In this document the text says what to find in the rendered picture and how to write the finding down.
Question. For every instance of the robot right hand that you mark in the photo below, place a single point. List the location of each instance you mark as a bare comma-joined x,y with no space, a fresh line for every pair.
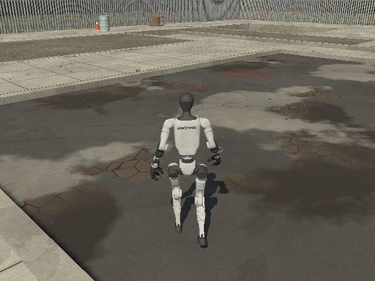
216,163

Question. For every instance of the left robot foot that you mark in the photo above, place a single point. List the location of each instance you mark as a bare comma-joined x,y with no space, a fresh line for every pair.
178,229

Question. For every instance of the robot right upper arm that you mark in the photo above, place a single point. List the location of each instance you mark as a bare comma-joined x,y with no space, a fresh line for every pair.
204,122

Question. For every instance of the humanoid robot torso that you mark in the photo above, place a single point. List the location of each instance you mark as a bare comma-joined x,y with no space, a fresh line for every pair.
187,141

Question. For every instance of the robot left upper arm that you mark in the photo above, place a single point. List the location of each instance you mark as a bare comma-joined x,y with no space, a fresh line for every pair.
165,134

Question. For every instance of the robot left hand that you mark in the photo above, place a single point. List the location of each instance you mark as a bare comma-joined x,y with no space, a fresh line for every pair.
153,172

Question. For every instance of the right robot forearm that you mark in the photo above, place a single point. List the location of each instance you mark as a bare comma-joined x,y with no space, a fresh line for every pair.
215,151

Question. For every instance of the left robot forearm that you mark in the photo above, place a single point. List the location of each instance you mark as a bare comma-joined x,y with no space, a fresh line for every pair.
157,157

